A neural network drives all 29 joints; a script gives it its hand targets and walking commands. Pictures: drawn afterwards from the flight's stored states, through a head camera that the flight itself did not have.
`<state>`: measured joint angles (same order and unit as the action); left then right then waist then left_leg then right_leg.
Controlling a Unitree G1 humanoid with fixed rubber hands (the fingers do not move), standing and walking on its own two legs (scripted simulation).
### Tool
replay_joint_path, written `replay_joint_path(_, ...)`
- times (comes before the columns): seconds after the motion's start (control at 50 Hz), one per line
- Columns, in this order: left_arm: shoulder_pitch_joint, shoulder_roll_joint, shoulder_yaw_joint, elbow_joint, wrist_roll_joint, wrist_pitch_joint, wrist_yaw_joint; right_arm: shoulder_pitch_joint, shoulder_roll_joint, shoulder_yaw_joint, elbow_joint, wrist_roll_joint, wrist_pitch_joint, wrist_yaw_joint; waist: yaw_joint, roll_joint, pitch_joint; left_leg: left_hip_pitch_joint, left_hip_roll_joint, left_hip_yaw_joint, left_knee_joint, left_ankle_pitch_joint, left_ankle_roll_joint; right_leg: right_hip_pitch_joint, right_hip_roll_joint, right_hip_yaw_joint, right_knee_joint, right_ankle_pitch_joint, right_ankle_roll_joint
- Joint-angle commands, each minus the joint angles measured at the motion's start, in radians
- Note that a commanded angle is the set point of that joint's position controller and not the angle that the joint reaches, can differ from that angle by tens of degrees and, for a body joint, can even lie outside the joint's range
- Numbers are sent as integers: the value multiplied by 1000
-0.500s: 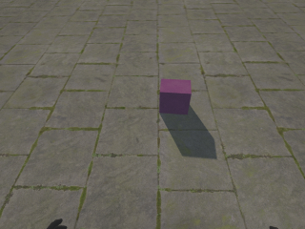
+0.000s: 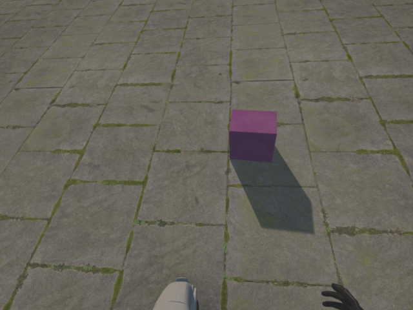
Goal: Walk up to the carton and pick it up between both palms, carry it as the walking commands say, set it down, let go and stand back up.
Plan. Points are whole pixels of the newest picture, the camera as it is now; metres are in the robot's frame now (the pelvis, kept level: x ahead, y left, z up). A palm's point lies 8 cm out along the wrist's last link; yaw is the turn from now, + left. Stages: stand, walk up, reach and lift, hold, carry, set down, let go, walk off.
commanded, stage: walk up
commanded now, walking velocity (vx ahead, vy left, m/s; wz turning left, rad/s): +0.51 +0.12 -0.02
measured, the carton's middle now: (252, 136) +1.13 -0.07 -0.66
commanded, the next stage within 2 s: none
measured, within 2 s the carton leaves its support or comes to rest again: neither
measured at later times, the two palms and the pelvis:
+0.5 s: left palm (144, 201) +0.39 +0.25 -0.13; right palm out of the picture +0.17 -0.23 -0.11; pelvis +0.25 +0.02 +0.00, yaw -1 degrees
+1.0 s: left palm (155, 193) +0.40 +0.22 -0.11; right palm (329, 164) +0.55 -0.26 -0.14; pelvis +0.46 -0.02 +0.00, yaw -1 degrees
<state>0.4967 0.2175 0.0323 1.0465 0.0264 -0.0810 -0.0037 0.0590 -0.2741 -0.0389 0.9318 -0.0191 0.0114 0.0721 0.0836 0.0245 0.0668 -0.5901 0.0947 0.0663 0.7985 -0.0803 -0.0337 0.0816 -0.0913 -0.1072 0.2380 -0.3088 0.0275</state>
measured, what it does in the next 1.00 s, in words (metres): walks ahead: left foot, then right foot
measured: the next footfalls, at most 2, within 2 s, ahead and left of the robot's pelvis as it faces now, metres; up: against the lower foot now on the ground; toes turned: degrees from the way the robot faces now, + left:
left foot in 0.14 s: +0.25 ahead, +0.15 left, +0.00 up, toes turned +8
right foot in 0.64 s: +0.46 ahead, -0.15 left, +0.00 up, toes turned -10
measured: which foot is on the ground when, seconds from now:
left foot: up 0.00-0.12, down 0.14-0.64, up 0.66-1.00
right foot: down 0.00-0.14, up 0.16-0.62, down 0.64-1.00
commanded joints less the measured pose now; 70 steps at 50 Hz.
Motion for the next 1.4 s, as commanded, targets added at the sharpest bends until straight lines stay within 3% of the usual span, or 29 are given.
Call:
replay_joint_path(0.0,43,159,32,-7,-1,-6,8,-163,0,7,-83,5,-21,6,12,-230,96,-11,-32,72,-140,10,14,-60,-187,78,-90,396,-115)
replay_joint_path(0.06,29,162,28,30,-13,7,10,-92,-18,0,-92,-6,-40,-9,-48,-289,38,216,-52,96,-198,-80,29,-129,-148,42,26,469,-117)
replay_joint_path(0.1,4,174,27,32,-22,10,12,157,-87,-30,-7,-10,-58,-37,-160,-141,-103,524,-89,149,-275,-77,40,-203,-105,-5,358,625,-106)
replay_joint_path(0.12,14,147,16,20,-14,6,11,298,-165,-57,36,-22,-71,-50,-212,-33,-215,761,21,21,-248,-143,63,-383,-67,8,596,388,-86)
replay_joint_path(0.14,53,70,14,-28,-15,0,12,409,-286,-83,43,-43,-77,-61,-221,250,-310,929,366,-512,-440,-244,162,-673,68,51,895,-184,-44)
replay_joint_path(0.16,11,106,27,-53,-8,2,12,446,-281,-83,58,-19,-66,-60,-210,235,-359,878,439,-703,-585,-307,206,-701,37,177,1024,-242,-74)
replay_joint_path(0.22,-75,89,39,-28,0,24,-4,226,-122,-49,31,-1,-79,-71,-92,-16,-74,502,331,-402,-559,-45,144,-668,-80,191,1047,5,-41)
replay_joint_path(0.28,-73,46,31,-34,6,70,-30,219,-52,-28,39,-2,-99,-69,-54,109,-36,369,228,-169,-576,11,108,-582,-79,145,948,87,-8)
replay_joint_path(0.44,-404,41,14,-161,-3,88,-80,358,-95,-44,48,-6,-100,-76,-127,144,75,395,200,-62,-669,-125,106,-635,-44,55,528,263,32)
replay_joint_path(0.52,-483,52,14,-199,-3,60,-72,388,-78,-46,61,-12,-96,-67,-148,231,52,407,159,17,-662,-180,115,-486,-3,-23,385,157,21)
replay_joint_path(0.56,-457,67,22,-189,4,48,-60,395,-100,-46,74,-13,-87,-74,-129,157,51,421,191,-5,-596,-140,115,-429,10,-34,321,119,17)
replay_joint_path(0.6,-252,129,45,-118,8,24,-36,394,-94,-33,76,-8,-77,-74,-34,-8,-73,371,131,46,-279,16,86,-136,35,-42,211,108,-2)
replay_joint_path(0.62,-103,212,65,-80,23,10,-23,412,-36,-14,55,-10,-78,-71,21,-171,-174,220,56,75,14,-155,53,37,-137,166,162,41,-45)
replay_joint_path(0.64,-3,351,95,-77,17,11,-9,466,39,-7,25,2,-80,-75,53,-393,-275,-49,-73,56,316,-498,28,165,-442,630,19,18,-157)
replay_joint_path(0.66,-13,330,90,-57,-6,19,-10,453,-36,-27,51,-7,-66,-82,6,-185,-279,-51,-10,-81,449,-465,37,90,-477,723,-4,115,-163)
replay_joint_path(0.68,-107,260,73,-84,-1,13,-9,409,-42,-34,49,-4,-64,-79,-20,-143,-192,-38,31,-98,466,-376,32,7,-412,564,43,255,-145)
replay_joint_path(0.74,-235,108,42,-101,-1,-2,-5,402,19,-29,77,-8,-35,-59,-92,-199,-80,98,55,-60,374,-216,8,-208,-235,216,52,551,-96)
replay_joint_path(0.82,-137,110,38,-79,-1,-10,4,323,20,-30,73,-7,6,-53,-93,-212,-63,51,23,-24,325,-143,-3,-194,-221,123,78,817,-118)
replay_joint_path(1.0,-60,134,49,-44,7,9,19,64,43,-7,8,3,6,-31,-34,-218,13,135,6,38,-105,-90,-11,-222,-238,83,-5,446,-144)
replay_joint_path(1.04,-66,124,43,-14,-3,18,16,55,42,-2,-10,6,-19,-35,-55,-300,-3,249,-1,50,-175,-129,-9,-249,-175,55,0,236,-126)
replay_joint_path(1.1,-41,68,22,21,-7,36,15,273,-43,-29,78,-5,-61,-65,-135,-16,-75,580,-5,86,-349,-121,-15,-365,-77,10,306,78,-78)
replay_joint_path(1.12,-39,13,7,3,-2,33,12,368,-144,-50,87,-23,-75,-76,-167,235,-100,665,235,-208,-443,-86,25,-518,5,-23,574,-173,-24)
replay_joint_path(1.14,-31,20,18,-29,2,46,18,439,-234,-70,97,-11,-65,-83,-196,358,-160,696,423,-494,-566,-135,156,-656,51,32,772,-357,-7)
replay_joint_path(1.16,-90,60,30,-25,11,62,18,386,-186,-56,95,-10,-56,-80,-167,227,-110,587,423,-510,-588,-207,183,-667,3,100,872,-312,-13)
replay_joint_path(1.2,-119,79,50,-3,13,75,5,273,-131,-41,67,-3,-55,-89,-110,43,-9,448,364,-401,-582,-73,140,-656,-30,152,905,-131,4)
replay_joint_path(1.28,-79,22,39,9,0,105,-4,239,-23,-10,72,-4,-83,-91,-52,159,-37,383,207,-94,-537,308,108,-527,-19,106,848,56,13)
replay_joint_path(1.3,-97,21,44,4,-11,111,5,195,-6,3,66,-3,-89,-96,-37,184,-26,368,171,0,-482,670,110,-460,5,98,757,55,19)
replay_joint_path(1.32,-152,19,36,-34,-25,106,7,179,-10,1,70,2,-78,-98,-36,261,-40,389,111,58,-466,785,137,-425,38,75,671,25,24)
replay_joint_path(1.38,-231,32,21,-47,-22,124,20,233,-40,4,80,1,-62,-100,-87,183,-94,488,175,25,-442,728,169,-425,59,42,558,6,30)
